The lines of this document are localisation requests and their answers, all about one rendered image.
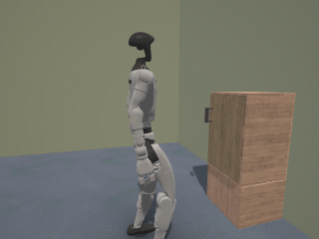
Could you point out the robot right hand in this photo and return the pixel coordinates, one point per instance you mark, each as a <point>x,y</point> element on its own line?
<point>144,168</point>

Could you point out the right robot forearm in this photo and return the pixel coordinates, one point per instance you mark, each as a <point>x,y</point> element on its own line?
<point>136,127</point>

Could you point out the left robot upper arm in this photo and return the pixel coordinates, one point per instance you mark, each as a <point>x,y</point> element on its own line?
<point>129,99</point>

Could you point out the robot torso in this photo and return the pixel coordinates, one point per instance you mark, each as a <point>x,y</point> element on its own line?
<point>148,106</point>

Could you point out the cupboard door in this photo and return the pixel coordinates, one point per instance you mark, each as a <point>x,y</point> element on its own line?
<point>225,134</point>

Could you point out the robot left shin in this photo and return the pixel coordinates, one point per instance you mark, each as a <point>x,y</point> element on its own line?
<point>143,205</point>

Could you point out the right robot upper arm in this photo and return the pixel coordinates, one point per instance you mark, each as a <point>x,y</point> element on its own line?
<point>143,82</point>

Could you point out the handle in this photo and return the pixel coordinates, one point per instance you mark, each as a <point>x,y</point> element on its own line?
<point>206,115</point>

